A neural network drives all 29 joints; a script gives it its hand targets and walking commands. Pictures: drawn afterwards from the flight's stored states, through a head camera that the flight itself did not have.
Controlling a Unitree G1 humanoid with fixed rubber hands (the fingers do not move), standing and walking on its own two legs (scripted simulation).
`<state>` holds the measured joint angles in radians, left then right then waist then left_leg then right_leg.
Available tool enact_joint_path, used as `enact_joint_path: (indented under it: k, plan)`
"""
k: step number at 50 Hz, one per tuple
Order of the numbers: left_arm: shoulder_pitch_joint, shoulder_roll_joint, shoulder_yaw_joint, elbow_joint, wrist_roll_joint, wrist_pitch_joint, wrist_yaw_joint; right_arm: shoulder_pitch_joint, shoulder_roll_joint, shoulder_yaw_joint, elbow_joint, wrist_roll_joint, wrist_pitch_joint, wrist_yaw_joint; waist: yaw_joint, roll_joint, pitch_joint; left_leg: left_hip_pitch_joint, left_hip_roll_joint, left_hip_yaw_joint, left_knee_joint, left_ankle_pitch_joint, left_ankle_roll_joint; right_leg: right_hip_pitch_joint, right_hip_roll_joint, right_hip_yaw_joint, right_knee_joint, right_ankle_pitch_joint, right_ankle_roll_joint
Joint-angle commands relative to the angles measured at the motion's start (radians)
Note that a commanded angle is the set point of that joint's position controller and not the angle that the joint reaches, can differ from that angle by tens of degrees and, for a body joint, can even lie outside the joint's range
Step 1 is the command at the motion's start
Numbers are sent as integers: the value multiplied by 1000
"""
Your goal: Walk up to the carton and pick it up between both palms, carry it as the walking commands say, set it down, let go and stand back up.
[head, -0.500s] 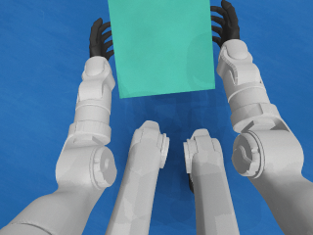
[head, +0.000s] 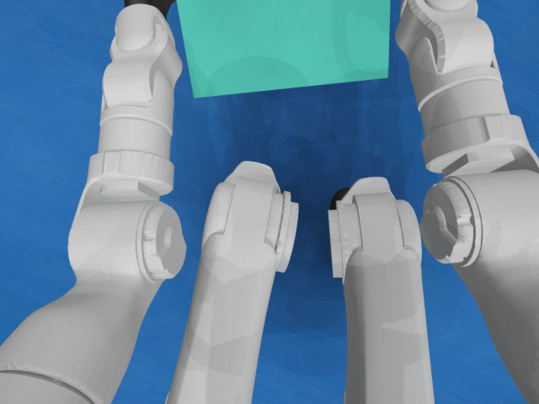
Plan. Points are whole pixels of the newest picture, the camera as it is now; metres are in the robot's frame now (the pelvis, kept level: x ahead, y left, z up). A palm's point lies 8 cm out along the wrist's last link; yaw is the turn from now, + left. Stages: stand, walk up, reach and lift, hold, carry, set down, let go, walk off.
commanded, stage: set down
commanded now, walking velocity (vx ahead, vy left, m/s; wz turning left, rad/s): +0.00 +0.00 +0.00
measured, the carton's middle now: out of the picture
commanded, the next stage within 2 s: none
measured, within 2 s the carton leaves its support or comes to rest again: rests again in 0.94 s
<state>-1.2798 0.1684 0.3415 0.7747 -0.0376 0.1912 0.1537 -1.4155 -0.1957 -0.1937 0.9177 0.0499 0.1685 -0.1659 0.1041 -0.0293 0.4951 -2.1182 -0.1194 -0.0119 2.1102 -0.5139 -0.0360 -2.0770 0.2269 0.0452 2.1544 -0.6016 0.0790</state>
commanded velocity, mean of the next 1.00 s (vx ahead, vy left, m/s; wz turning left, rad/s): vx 0.00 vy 0.00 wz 0.00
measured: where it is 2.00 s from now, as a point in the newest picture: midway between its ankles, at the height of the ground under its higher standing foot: (298, 243)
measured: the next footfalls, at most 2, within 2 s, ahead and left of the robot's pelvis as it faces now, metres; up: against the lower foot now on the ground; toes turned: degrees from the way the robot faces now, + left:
none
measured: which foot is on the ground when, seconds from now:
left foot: down 0.00-1.00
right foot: down 0.00-1.00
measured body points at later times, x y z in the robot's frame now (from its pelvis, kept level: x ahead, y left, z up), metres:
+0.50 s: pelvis +0.00 +0.00 -0.02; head +0.34 +0.03 +0.25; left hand +0.49 +0.22 -0.19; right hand +0.56 -0.07 -0.17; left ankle +0.14 +0.11 -0.36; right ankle +0.12 -0.11 -0.36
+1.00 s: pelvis +0.02 +0.00 -0.02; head +0.36 +0.02 +0.27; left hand +0.49 +0.21 -0.19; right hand +0.56 -0.08 -0.18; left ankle +0.14 +0.11 -0.36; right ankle +0.12 -0.11 -0.36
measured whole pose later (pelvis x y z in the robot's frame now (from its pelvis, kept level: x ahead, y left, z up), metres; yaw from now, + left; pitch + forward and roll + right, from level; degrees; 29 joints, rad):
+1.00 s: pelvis +0.02 +0.00 -0.02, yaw -1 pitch +39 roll +1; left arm -1.16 0.15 0.34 0.96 0.01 0.14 0.10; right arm -1.33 -0.17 -0.20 1.12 -0.02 0.11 -0.15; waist 0.11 -0.06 0.20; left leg -2.28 -0.06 0.01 2.15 -0.55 -0.02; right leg -2.26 0.19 0.02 2.19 -0.61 0.04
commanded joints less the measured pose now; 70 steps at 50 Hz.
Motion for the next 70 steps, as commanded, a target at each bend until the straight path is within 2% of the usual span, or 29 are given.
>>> enact_joint_path:
  k: [1, 2, 4, 8, 12, 16, 17, 18, 19, 21, 22, 24, 27, 30, 31, 34, 35, 41, 43, 44, 47, 48, 49, 50, 54, 64, 65, 67, 70]
  plan:
    - [-783, -775, -512, -256, -145, -29, -256, -597, 968, 463, -176, 114, 1, 178, 69, -39, -1981, 784, 8, 78, -109, 406, -10, 571, -33, -82, -126, 300, -61]
    - [-735, -766, -487, -218, -117, -27, -259, -585, 1027, 493, -184, 117, 6, 182, 122, -90, -2019, 773, 10, 86, -88, 434, 1, 646, -30, -68, -113, 364, -54]
    - [-781, -853, -532, -281, -163, -22, -263, -574, 1037, 478, -212, 119, 6, 191, 64, -75, -1936, 766, -3, 71, -103, 445, 3, 577, -22, -74, -132, 363, -59]
    - [-779, -802, -476, -260, -131, -21, -277, -653, 1064, 474, -206, 126, 16, 188, 128, -88, -1817, 637, 16, 100, -70, 355, 17, 567, -44, -36, -137, 309, -66]
    - [-705, -884, -464, -70, -100, 4, -291, -550, 1036, 364, -15, 67, 22, 211, 67, -65, -1634, 621, 14, 82, -115, 236, 10, 392, -34, -82, -141, 149, -77]
    - [-764, -860, -423, -104, -58, -2, -305, -608, 1042, 352, -47, 56, 12, 230, 106, -54, -1585, 584, 1, 84, -123, 289, 15, 352, -23, -67, -142, 205, -81]
    - [-880, -818, -472, -182, -104, -15, -303, -556, 1027, 327, -1, 52, 17, 236, 38, -58, -1634, 634, 5, 78, -123, 274, 3, 392, -27, -86, -128, 200, -79]
    - [-774, -849, -440, -85, -69, -2, -318, -541, 1015, 300, 51, 27, 19, 232, 78, -9, -1558, 569, 12, 82, -107, 266, 5, 363, -36, -63, -128, 176, -95]
    - [-725, -870, -426, 0, -61, 11, -323, -531, 1021, 295, 73, 7, 20, 239, 55, -39, -1473, 541, 15, 71, -119, 195, 12, 284, -34, -79, -135, 108, -89]
    - [-822, -840, -413, -148, -81, -25, -318, -542, 1043, 297, 21, 15, 10, 242, 55, -50, -1500, 515, 8, 78, -124, 207, 15, 313, -30, -80, -133, 144, -89]
    - [-755, -815, -388, -65, -55, -21, -323, -568, 1022, 292, 14, 34, -5, 245, 100, -42, -1456, 502, 12, 77, -106, 227, 30, 258, -27, -59, -136, 147, -86]
    - [-762, -873, -405, -57, -71, -22, -319, -554, 1015, 277, 55, 17, -7, 246, 71, -47, -1459, 512, 8, 59, -116, 253, 15, 266, -30, -74, -124, 166, -100]
    - [-714, -820, -393, -40, -68, -44, -309, -631, 1016, 345, -59, 67, -43, 239, 116, -76, -1494, 564, 8, 56, -98, 328, 24, 268, -29, -74, -114, 225, -75]
    - [-719, -831, -397, -44, -75, -48, -307, -515, 1018, 306, 52, 27, -30, 236, 63, -95, -1425, 473, 4, 60, -95, 279, 12, 262, -31, -60, -138, 194, -85]
    - [-666, -816, -371, 12, -33, -45, -310, -461, 1046, 285, 115, 13, -21, 249, 99, -48, -1281, 396, 7, 68, -117, 242, 19, 175, -17, -42, -162, 179, -91]
    - [-685, -795, -381, -27, -74, -67, -309, -504, 994, 297, 18, 26, -52, 240, 63, -71, -1367, 455, 3, 67, -90, 321, 26, 186, -22, -58, -134, 239, -80]
    - [-667, -775, -345, -54, -58, -76, -317, -489, 1047, 303, 41, 16, -42, 241, 113, -119, -1306, 349, 0, 66, -95, 311, 32, 223, -27, -27, -155, 271, -83]
    - [-569, -810, -315, 52, -6, -72, -309, -439, 922, 222, 90, -34, -68, 246, 50, -52, -1242, 394, 2, 39, -101, 284, 26, 88, -14, -56, -136, 197, -82]
    - [-605, -721, -281, 23, 25, -85, -316, -332, 988, 187, 185, -60, -55, 254, 93, -51, -1212, 349, 6, 56, -100, 300, 28, 85, -15, -10, -173, 234, -96]
    - [-583, -733, -277, 2, -9, -89, -317, -370, 981, 236, 129, -44, -57, 247, 85, -136, -1241, 254, 10, 43, -75, 271, 41, 156, -30, -10, -158, 262, -86]
    - [-536, -724, -289, 43, 4, -100, -305, -415, 910, 247, 94, -27, -86, 243, 104, -60, -1223, 325, 11, 43, -86, 333, 32, 100, -27, -7, -142, 276, -84]
    - [-540, -749, -335, 25, -43, -105, -303, -393, 903, 262, 79, -20, -93, 234, 58, -75, -1257, 393, 16, 24, -84, 361, 25, 130, -30, -34, -120, 285, -86]
    - [-512, -733, -321, 25, 4, -107, -299, -391, 920, 258, 78, -13, -103, 233, 104, -29, -1230, 337, 3, 39, -97, 347, 30, 72, -15, -27, -136, 279, -91]
    - [-607, -711, -341, -4, -47, -116, -293, -409, 922, 250, 104, -17, -94, 231, 31, -120, -1233, 363, 10, 29, -75, 361, 30, 79, -21, -50, -131, 281, -74]
    - [-563, -678, -330, 54, -25, -118, -284, -406, 928, 278, 116, 5, -99, 238, 102, -63, -1224, 375, 23, 31, -80, 325, 29, 110, -33, -24, -116, 259, -82]
    - [-591, -686, -277, 66, -20, -121, -302, -428, 843, 237, 114, -52, -96, 226, 42, -95, -1154, 224, 13, 47, -65, 275, 29, 136, -45, -17, -143, 266, -79]
    - [-601, -673, -296, 47, -7, -122, -298, -366, 877, 197, 155, -55, -99, 233, 48, -36, -1168, 325, 8, 57, -81, 277, 20, 98, -30, -25, -145, 243, -88]
    - [-583, -658, -272, 89, 0, -124, -287, -434, 887, 259, 109, -22, -102, 236, 97, -87, -1185, 330, 11, 40, -67, 281, 40, 99, -30, -20, -133, 237, -77]
    - [-542, -613, -257, 122, -9, -125, -280, -439, 810, 268, 95, -14, -105, 229, 94, -108, -1186, 370, 26, 20, -72, 288, 40, 117, -41, -38, -110, 221, -69]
